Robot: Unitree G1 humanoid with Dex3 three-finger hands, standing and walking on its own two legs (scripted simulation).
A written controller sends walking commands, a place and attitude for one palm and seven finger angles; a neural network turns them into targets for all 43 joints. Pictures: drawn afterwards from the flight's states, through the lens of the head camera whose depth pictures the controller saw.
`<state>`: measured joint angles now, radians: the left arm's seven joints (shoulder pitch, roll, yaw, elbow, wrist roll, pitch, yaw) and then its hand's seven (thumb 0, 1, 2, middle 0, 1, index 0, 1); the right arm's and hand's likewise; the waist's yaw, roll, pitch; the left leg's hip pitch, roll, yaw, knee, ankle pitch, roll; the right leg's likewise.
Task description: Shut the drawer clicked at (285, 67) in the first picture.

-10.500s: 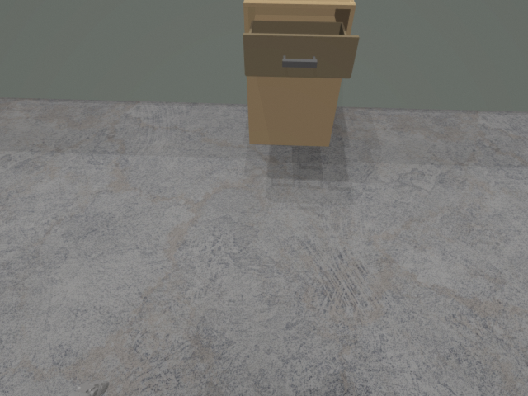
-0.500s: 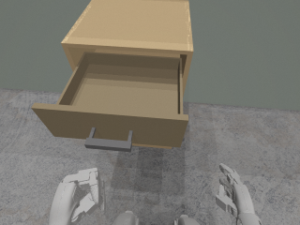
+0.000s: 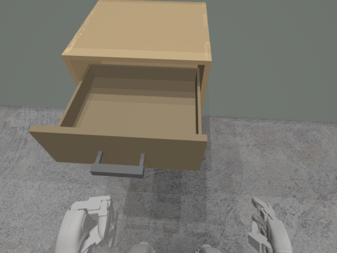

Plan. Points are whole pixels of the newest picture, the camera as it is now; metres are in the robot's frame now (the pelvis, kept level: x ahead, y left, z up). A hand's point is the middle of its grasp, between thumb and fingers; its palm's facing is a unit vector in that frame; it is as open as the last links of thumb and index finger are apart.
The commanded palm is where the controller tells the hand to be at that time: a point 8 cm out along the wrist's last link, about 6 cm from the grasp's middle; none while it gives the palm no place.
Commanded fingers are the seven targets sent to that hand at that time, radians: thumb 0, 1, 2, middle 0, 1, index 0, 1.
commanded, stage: raise the hand and make a fist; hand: left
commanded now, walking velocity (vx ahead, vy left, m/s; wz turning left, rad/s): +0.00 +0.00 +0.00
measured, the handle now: (119, 163) +0.34 +0.15 -0.01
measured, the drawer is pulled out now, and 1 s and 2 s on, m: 0.29 0.29 0.29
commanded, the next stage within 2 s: bring the fist close to the handle in 0.14 s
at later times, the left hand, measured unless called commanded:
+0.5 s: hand (115, 227) +0.17 +0.11 +0.06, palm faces -0.04 -1.00 -0.02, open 3.3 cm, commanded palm +0.16 +0.17 +0.06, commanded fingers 0.00 0.90 0.90 -1.40 -1.60 -1.40 -1.60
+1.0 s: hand (126, 208) +0.22 +0.11 +0.01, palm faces -0.07 -1.00 -0.02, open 3.3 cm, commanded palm +0.21 +0.16 +0.01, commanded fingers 0.00 0.90 0.90 -1.40 -1.60 -1.40 -1.60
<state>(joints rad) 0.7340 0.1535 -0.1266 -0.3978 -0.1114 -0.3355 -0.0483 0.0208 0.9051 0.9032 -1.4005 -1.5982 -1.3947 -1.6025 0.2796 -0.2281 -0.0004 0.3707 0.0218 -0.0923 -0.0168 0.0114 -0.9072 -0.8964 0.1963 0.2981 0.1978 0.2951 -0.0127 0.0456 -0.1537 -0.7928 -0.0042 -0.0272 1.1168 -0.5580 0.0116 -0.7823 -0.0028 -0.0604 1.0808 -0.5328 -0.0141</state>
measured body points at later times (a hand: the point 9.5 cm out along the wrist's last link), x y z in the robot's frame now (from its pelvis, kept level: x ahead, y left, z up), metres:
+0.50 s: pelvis +0.00 -0.01 -0.01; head +0.05 -0.01 +0.44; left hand +0.17 +0.17 +0.06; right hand +0.20 -0.24 -0.07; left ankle +0.00 +0.11 -0.66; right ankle +0.00 -0.11 -0.66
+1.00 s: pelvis -0.02 +0.00 -0.03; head +0.07 +0.00 +0.41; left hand +0.22 +0.16 +0.01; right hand +0.16 -0.24 -0.12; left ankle +0.00 +0.11 -0.66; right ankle +0.00 -0.11 -0.66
